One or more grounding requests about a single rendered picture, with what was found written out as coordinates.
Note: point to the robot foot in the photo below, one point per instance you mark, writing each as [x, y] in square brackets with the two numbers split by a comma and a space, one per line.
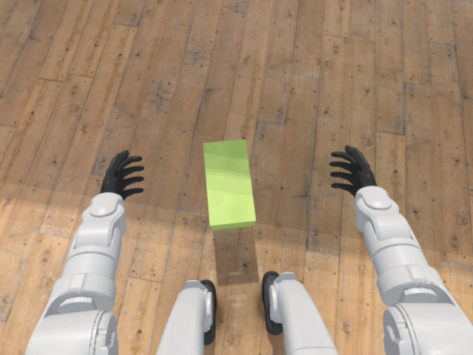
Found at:
[268, 279]
[210, 335]

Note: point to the left robot upper arm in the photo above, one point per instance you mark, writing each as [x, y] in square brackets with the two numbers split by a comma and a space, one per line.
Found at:
[79, 333]

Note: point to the carton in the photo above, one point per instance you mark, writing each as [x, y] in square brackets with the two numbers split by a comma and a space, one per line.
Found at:
[228, 181]

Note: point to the right robot hand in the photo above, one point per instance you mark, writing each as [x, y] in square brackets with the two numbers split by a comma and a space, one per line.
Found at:
[361, 175]

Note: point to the robot left forearm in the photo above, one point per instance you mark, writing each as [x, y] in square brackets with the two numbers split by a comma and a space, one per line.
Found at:
[88, 280]

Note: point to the robot right forearm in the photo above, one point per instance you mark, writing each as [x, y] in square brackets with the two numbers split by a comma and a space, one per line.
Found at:
[403, 273]

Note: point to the robot left foot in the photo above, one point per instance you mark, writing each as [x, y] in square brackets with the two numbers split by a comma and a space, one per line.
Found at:
[210, 335]

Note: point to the robot right foot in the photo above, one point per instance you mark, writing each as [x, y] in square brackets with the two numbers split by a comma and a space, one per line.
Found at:
[268, 279]

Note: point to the left robot hand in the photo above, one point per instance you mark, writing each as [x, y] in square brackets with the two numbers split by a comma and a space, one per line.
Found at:
[114, 181]

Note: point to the right robot upper arm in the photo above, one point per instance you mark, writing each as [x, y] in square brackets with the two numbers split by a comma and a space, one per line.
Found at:
[426, 329]

